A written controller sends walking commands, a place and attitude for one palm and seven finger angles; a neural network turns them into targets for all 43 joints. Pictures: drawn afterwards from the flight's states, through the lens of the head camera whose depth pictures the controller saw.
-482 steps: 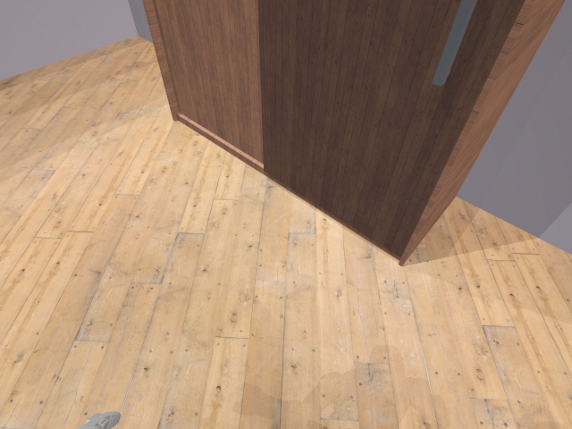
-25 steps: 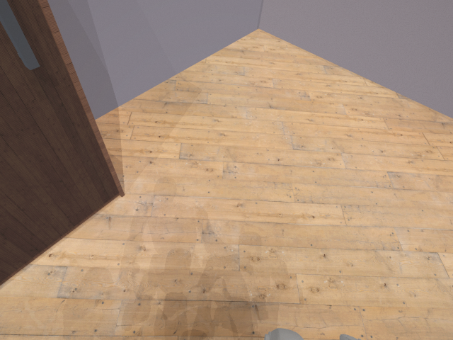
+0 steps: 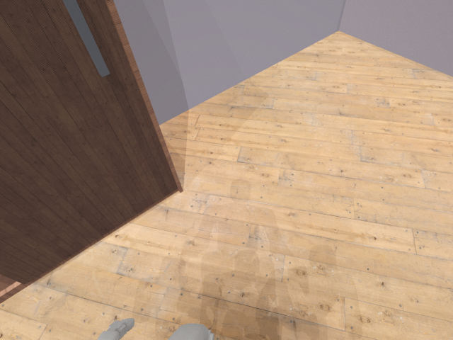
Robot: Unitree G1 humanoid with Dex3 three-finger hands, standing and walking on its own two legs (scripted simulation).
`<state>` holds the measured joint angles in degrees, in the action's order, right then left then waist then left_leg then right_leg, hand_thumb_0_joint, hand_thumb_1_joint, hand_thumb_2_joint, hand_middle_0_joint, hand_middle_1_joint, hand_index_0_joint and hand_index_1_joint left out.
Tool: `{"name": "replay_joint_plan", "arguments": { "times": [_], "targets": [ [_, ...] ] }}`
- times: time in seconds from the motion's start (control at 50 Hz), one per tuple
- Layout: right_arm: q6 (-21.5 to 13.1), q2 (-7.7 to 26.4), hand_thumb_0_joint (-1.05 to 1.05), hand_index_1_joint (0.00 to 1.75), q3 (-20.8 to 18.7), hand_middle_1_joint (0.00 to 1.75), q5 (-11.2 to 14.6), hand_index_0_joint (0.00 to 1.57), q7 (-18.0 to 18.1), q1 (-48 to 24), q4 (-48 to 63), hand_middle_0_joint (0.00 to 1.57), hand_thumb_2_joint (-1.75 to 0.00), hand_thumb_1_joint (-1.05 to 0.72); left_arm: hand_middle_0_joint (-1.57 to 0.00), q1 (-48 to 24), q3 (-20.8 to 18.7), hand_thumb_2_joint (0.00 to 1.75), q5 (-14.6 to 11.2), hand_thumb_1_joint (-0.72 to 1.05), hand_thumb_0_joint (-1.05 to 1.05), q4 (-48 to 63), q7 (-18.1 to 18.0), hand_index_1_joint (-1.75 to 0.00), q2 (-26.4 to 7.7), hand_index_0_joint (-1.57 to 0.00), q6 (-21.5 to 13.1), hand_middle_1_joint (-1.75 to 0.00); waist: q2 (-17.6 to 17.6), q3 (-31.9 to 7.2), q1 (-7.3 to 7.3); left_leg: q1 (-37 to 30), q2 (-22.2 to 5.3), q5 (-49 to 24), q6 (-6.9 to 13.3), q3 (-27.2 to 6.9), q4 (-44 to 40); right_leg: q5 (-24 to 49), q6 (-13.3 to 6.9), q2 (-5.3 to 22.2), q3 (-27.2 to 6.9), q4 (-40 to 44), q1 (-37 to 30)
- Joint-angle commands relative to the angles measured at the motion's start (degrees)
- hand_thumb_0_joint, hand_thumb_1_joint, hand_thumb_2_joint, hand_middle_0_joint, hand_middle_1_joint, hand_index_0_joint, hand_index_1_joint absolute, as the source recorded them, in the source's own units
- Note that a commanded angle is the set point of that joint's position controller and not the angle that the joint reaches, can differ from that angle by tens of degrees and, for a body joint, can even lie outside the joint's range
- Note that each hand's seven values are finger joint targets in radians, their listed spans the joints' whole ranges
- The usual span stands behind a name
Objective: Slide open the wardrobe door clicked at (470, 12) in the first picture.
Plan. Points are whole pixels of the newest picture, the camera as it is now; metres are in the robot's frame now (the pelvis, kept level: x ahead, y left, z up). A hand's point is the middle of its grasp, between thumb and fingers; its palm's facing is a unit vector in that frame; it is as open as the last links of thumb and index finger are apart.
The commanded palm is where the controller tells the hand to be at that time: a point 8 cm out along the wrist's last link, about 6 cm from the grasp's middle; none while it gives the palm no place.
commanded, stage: turn to face it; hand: right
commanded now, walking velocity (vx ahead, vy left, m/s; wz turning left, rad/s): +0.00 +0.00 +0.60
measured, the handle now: (82, 30) +0.82 +0.40 +0.15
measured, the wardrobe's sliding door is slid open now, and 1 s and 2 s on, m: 0.00 0.00 0.00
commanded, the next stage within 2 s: take the last steps up to it in 1.08 s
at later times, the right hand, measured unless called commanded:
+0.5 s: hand (292, 325) +0.17 -0.11 -0.15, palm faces -0.29 +0.91 -0.29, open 7.3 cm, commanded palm none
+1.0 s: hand (311, 311) +0.21 -0.15 -0.18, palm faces -0.49 +0.85 -0.19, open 7.4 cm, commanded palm none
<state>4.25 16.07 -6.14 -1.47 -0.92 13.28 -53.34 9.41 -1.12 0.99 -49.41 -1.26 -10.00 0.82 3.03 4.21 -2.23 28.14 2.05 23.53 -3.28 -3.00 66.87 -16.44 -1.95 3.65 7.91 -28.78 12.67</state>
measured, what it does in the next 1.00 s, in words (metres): steps on the spot, turning left: left foot, then right foot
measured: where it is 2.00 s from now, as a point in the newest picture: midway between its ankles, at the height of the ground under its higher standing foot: outside the picture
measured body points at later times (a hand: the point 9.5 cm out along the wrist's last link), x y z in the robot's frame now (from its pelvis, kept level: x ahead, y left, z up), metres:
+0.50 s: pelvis +0.01 +0.05 -0.01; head +0.04 +0.09 +0.44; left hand -0.03 +0.32 -0.16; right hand +0.19 -0.16 -0.13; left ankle -0.03 +0.14 -0.74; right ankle +0.03 -0.10 -0.66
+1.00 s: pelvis +0.04 +0.00 +0.00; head +0.10 -0.02 +0.45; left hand -0.03 +0.24 -0.12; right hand +0.23 -0.20 -0.16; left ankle -0.09 +0.11 -0.64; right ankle +0.08 -0.06 -0.74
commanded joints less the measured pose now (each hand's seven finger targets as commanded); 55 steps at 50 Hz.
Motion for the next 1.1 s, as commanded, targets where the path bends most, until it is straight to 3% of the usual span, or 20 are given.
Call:
{"name": "replay_joint_plan", "arguments": {
  "times": [0.0,0.14,0.22,0.26,0.28,0.3,0.32,0.34,0.36,0.44,0.54,0.66,0.74,0.76,0.78,0.8,0.84,0.9,0.98,1.08],
  "targets": [
    [-1.1,2.2,0.0,0.3,-0.2,0.3,0.3,0.2,-0.7,-1.2,4.7,0.2,-0.9,-0.9,-0.2,3.9,-3.5,0.9,0.0,0.9,0.0,2.6,-0.8,-0.3,-11.1,-0.2,-1.4,-0.3,-11.7,-4.3,2.79,5.5,-3.3,-1.6,-1.8,1.8,1.7,23.2,-4.1,14.2,-7.3,10.1,-8.6],
    [-1.1,0.7,0.0,0.3,0.8,0.3,0.4,0.2,-0.9,-7.3,6.8,0.2,-0.9,-0.9,-0.2,7.9,-5.0,0.9,0.3,0.9,0.0,-0.1,-0.2,-0.3,-12.6,-0.2,-1.0,-0.3,-14.1,-4.9,5.45,1.5,-5.2,2.3,-1.5,6.5,-14.3,28.5,-5.5,17.3,-3.0,7.5,-11.7],
    [-2.1,0.2,0.0,0.3,1.0,0.3,0.6,0.2,-0.7,-5.7,6.6,0.2,-0.9,-0.9,-0.2,6.3,-5.7,0.9,0.4,0.9,0.0,-0.7,0.3,-0.3,-14.1,-0.2,-0.8,-0.3,-16.5,-6.6,4.41,-5.6,-4.0,1.2,0.7,8.5,-25.3,30.9,-3.9,18.6,0.1,2.7,-10.3],
    [-3.1,1.9,0.0,0.3,0.7,0.3,0.4,0.2,-0.4,-1.4,5.3,0.2,-0.9,-0.9,-0.2,6.0,-5.7,0.9,0.1,0.9,0.0,-0.7,0.5,-0.3,-13.8,-0.2,-0.7,-0.3,-12.1,-8.9,1.66,-15.7,-3.2,-10.7,2.0,9.4,-39.2,28.1,0.3,16.8,3.8,-5.2,-7.0],
    [-4.0,6.5,0.0,0.3,0.0,0.3,0.1,0.2,0.1,3.5,3.9,0.2,-0.9,-0.9,-0.2,6.9,-5.3,0.9,-0.5,0.9,0.0,-0.1,0.9,-0.3,-12.1,-0.2,-0.5,-0.3,-2.3,-11.5,-0.7,-27.6,-8.8,-21.2,4.4,2.1,-45.0,18.6,3.9,14.4,5.7,-15.5,2.5],
    [-4.5,13.3,0.0,0.3,-1.3,0.3,-0.2,0.2,1.2,7.3,2.8,0.2,-0.9,-0.9,-0.2,3.8,-3.6,0.9,-0.4,0.9,0.0,3.1,1.2,-0.3,-7.0,-0.2,-0.2,-0.3,16.5,-10.6,-2.77,-33.9,-23.4,-44.5,10.7,-19.5,-46.3,-18.0,7.1,5.0,5.8,-28.5,20.2],
    [-4.0,14.3,0.0,0.3,-1.6,0.3,0.8,0.2,1.9,8.3,2.5,0.2,-0.9,-0.9,-0.2,1.7,-3.5,0.9,-0.4,0.9,0.0,4.1,0.4,-0.3,-8.1,-0.2,0.6,-0.3,13.4,-11.5,-2.99,-31.7,-26.8,-53.5,15.5,-19.9,-44.5,-22.9,6.8,3.8,-3.1,-35.9,22.4],
    [-3.7,12.2,0.0,0.3,-1.3,0.3,0.9,0.2,2.3,6.8,2.8,0.2,-0.9,-0.9,-0.2,0.5,-3.6,0.9,-0.4,0.9,0.0,4.2,0.2,-0.3,-8.2,-0.2,1.0,-0.3,7.3,-8.0,-2.12,-28.5,-25.0,-51.3,15.8,-15.6,-44.2,-18.9,6.5,5.0,-5.7,-38.4,23.4],
    [-3.8,11.1,0.0,0.3,-1.3,0.3,0.8,0.2,2.5,3.6,3.4,0.2,-0.9,-0.9,-0.2,0.6,-3.3,0.9,-0.3,0.9,0.0,3.4,0.1,-0.3,-7.8,-0.2,1.0,-0.3,11.4,-8.0,-0.91,-28.5,-21.3,-46.7,14.5,-15.0,-44.5,-15.9,6.6,5.4,-6.7,-38.7,24.7],
    [-4.2,7.3,0.0,0.3,0.2,0.3,0.8,0.2,2.0,-2.7,5.0,0.2,-0.9,-0.9,-0.2,2.6,-3.9,0.9,0.0,0.9,0.0,0.4,0.5,-0.3,-8.8,-0.2,1.4,-0.3,4.3,-5.9,2.37,-21.6,-14.5,-41.8,12.3,-8.9,-45.1,-6.1,8.0,4.0,-6.7,-35.2,18.9],
    [-4.2,8.1,0.0,0.3,0.1,0.3,0.6,0.2,1.7,-1.2,4.7,0.2,-0.9,-0.9,-0.2,0.9,-3.9,0.9,0.0,0.9,0.0,1.3,0.5,-0.3,-8.7,-0.2,1.5,-0.3,4.4,-5.2,1.91,-19.8,-13.2,-33.6,13.1,-12.5,-46.6,-4.8,8.4,2.0,-6.7,-29.8,17.8],
    [-3.6,8.9,0.0,0.3,-0.4,0.3,0.1,0.2,1.9,-1.3,5.0,0.2,-0.9,-0.9,-0.2,-1.7,-3.5,0.9,-0.7,0.9,0.0,3.0,0.1,-0.3,-8.1,-0.2,0.5,-0.3,6.3,-6.4,1.24,-19.3,-12.9,-35.7,14.1,-18.0,-44.4,-7.8,7.3,-0.6,-6.7,-16.8,12.0],
    [-2.9,7.4,0.0,0.3,-0.2,0.3,0.8,0.2,1.9,-4.9,5.7,0.2,-0.9,-0.9,-0.2,6.0,-3.6,0.9,-1.1,0.9,0.0,0.9,-0.6,-0.3,-9.0,-0.2,-0.4,-0.3,3.7,-7.9,5.07,-11.1,-8.0,-29.9,8.9,-17.3,-37.4,5.0,5.9,-1.0,-6.5,3.4,-4.3],
    [-2.5,4.3,0.0,0.3,0.2,0.3,1.3,0.2,1.7,-3.4,6.7,0.2,-0.9,-0.9,-0.2,7.6,-4.0,0.9,-0.5,0.9,0.0,0.9,-0.7,-0.3,-12.7,-0.2,-1.1,-0.3,-8.2,-9.8,5.12,-3.8,-1.9,-16.1,5.8,-12.5,-30.1,6.6,3.1,8.6,-16.3,9.9,-10.8],
    [-2.5,1.9,0.0,0.3,0.8,0.3,1.3,0.2,1.2,-1.6,7.1,0.2,-0.9,-0.9,-0.2,7.3,-4.8,0.9,0.0,0.9,0.0,1.7,-0.5,-0.3,-17.4,-0.2,-1.0,-0.3,-22.6,-8.5,4.2,4.2,3.5,9.1,2.2,-3.3,-17.0,13.9,-2.3,21.7,-28.5,13.4,-11.7],
    [-2.2,3.8,0.0,0.3,0.2,0.3,0.6,0.2,1.3,-1.7,6.7,0.2,-0.9,-0.9,-0.2,5.9,-4.5,0.9,0.4,0.9,0.0,2.6,-0.3,-0.3,-17.2,-0.2,-0.4,-0.3,-17.8,-6.2,4.35,1.9,0.6,11.1,1.8,-2.8,-6.4,9.6,-6.0,24.5,-28.6,13.5,-3.8],
    [-1.6,5.2,0.0,0.3,-0.7,0.3,-0.2,0.2,0.7,0.2,3.9,0.2,-0.9,-0.9,-0.2,-0.6,-2.9,0.9,0.2,0.9,0.0,3.7,-0.9,-0.3,-11.7,-0.2,-1.0,-0.3,-15.5,-2.1,1.11,2.2,-1.4,3.3,0.7,-3.1,0.8,7.3,-3.1,17.5,-20.6,15.1,1.9],
    [-1.6,2.8,0.0,0.3,-0.1,0.3,-0.1,0.2,0.1,1.1,2.7,0.2,-0.9,-0.9,-0.2,2.0,-2.6,0.9,0.3,0.9,0.0,2.4,-1.1,-0.3,-10.5,-0.2,-1.6,-0.3,-12.0,-4.0,1.42,3.5,-1.8,-2.3,-0.4,-0.9,3.4,17.4,-2.1,12.4,-11.5,12.6,-3.4],
    [-1.5,1.1,0.0,0.3,0.7,0.3,0.3,0.2,0.2,-0.3,2.6,0.2,-0.9,-0.9,-0.2,7.5,-3.0,0.9,0.0,0.9,0.0,-0.1,-1.2,-0.3,-10.2,-0.2,-1.9,-0.3,-11.3,-6.3,3.12,3.7,-2.9,-1.9,-1.4,1.0,-1.8,27.4,-4.3,13.1,-9.0,10.4,-10.2],
    [-1.3,-0.4,0.0,0.3,1.3,0.3,0.3,0.2,0.5,-3.0,2.4,0.2,-0.9,-0.9,-0.2,11.0,-3.5,0.9,0.1,0.9,0.0,-3.0,-1.0,-0.3,-10.0,-0.2,-1.6,-0.3,-12.1,-5.7,4.55,1.5,-4.2,0.6,-1.1,3.0,-9.8,27.6,-6.0,15.2,-8.5,10.3,-11.2]
  ]
}}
